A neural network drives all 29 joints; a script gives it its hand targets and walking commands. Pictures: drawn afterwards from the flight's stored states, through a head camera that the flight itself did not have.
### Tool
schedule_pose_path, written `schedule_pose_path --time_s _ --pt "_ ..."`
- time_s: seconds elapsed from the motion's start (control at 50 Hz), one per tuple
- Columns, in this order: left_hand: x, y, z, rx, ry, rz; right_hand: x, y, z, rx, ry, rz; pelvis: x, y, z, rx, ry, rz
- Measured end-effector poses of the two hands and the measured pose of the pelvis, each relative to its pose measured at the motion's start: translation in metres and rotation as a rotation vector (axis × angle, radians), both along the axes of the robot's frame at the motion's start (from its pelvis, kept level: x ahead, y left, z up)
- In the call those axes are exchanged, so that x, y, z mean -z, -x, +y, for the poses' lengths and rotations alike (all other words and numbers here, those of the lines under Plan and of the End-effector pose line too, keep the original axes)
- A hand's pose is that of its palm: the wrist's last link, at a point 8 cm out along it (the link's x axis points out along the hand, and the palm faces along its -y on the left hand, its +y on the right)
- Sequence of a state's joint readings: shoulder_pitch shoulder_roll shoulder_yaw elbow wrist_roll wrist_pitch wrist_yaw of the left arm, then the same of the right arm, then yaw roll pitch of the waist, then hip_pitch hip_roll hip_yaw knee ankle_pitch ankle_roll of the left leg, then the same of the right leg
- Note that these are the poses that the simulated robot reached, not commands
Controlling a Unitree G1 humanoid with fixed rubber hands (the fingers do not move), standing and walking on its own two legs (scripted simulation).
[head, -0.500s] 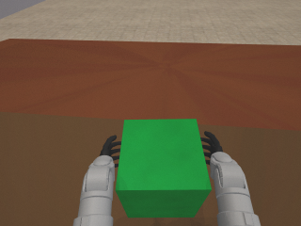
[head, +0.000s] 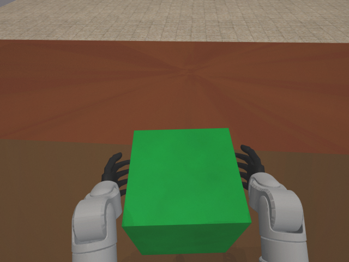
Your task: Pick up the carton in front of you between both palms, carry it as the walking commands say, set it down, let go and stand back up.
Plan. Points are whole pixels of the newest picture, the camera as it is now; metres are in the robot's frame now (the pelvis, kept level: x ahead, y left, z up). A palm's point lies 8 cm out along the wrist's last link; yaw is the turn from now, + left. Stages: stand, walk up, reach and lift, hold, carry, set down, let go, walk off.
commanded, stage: carry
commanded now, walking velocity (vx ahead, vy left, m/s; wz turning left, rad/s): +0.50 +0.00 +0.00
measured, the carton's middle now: (182, 195) +0.28 +0.01 +0.01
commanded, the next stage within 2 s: none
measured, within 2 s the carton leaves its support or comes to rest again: neither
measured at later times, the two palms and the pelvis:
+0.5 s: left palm (152, 105) +0.55 +0.10 +0.07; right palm (247, 100) +0.57 -0.19 +0.07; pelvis +0.29 -0.06 +0.01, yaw +2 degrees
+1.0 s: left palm (153, 52) +0.90 +0.13 +0.08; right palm (225, 51) +0.88 -0.17 +0.09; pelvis +0.63 -0.01 +0.01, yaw -2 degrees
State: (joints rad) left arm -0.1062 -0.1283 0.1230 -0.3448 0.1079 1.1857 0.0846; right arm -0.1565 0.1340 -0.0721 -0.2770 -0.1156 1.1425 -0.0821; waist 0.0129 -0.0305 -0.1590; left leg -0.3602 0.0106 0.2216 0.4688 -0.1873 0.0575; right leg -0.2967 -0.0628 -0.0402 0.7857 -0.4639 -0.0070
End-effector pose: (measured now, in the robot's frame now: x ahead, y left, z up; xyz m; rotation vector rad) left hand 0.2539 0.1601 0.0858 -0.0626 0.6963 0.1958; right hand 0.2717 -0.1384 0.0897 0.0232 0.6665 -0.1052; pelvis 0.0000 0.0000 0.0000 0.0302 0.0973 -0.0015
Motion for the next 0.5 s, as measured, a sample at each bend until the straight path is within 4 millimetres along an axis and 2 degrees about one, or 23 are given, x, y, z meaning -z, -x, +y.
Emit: schedule_pose_path --time_s 0.08,0.14,0.26,0.36,0.44,0.5 --pt "0.000 -0.036 -0.004 0.027 0.006 0.077 0.003 -0.026 -0.005 0.035 -0.004 0.077 -0.009 -0.036 0.003 0.009 0.023 0.003" --pt "-0.004 -0.073 -0.013 0.051 0.010 0.086 -0.003 -0.055 -0.013 0.065 -0.008 0.086 -0.013 -0.067 0.000 0.006 0.032 0.002" --pt "-0.008 -0.158 -0.035 0.066 0.004 0.041 -0.007 -0.137 -0.036 0.088 -0.026 0.042 -0.007 -0.143 -0.018 0.006 0.032 -0.006" --pt "0.005 -0.231 -0.056 0.052 -0.021 0.016 0.012 -0.216 -0.056 0.074 -0.052 0.018 0.013 -0.215 -0.041 -0.018 0.047 -0.024" --pt "0.016 -0.268 -0.058 0.023 -0.018 0.100 0.022 -0.262 -0.059 0.043 -0.043 0.102 0.001 -0.258 -0.053 -0.046 0.032 -0.011" --pt "0.015 -0.294 -0.056 -0.002 -0.020 0.130 0.021 -0.297 -0.056 0.011 -0.036 0.131 -0.009 -0.291 -0.057 -0.045 0.018 -0.006"
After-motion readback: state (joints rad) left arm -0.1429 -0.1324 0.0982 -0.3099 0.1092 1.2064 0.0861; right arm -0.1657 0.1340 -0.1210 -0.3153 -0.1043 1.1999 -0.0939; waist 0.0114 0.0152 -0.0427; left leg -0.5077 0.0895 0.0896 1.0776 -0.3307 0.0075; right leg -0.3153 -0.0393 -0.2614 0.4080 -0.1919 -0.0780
